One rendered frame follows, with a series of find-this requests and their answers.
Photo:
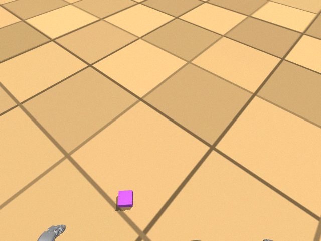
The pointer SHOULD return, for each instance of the small box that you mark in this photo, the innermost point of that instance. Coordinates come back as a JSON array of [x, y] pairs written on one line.
[[125, 198]]

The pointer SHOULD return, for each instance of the left robot hand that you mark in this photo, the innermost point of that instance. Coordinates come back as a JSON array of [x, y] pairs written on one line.
[[52, 233]]

